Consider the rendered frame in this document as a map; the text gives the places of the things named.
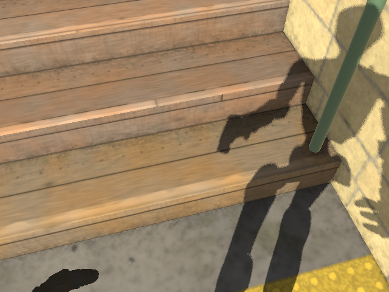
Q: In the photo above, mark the left robot hand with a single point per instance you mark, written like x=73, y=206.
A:
x=65, y=280

